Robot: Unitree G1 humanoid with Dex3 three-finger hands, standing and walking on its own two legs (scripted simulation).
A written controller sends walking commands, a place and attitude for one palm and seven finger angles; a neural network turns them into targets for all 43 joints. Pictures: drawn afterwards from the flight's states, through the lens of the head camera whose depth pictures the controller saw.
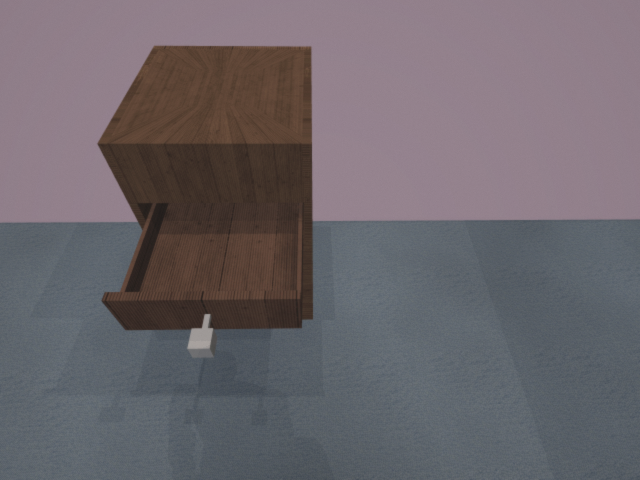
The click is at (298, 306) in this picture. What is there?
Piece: drawer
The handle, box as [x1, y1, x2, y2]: [187, 314, 216, 357]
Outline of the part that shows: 210,314 204,315 203,324 201,328 191,329 187,348 192,357 213,357 216,336 213,329 209,327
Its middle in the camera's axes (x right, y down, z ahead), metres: -0.24 +0.19 +0.78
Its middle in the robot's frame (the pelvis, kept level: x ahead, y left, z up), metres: +0.41 +0.26 -0.25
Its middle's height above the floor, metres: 0.52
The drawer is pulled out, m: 0.27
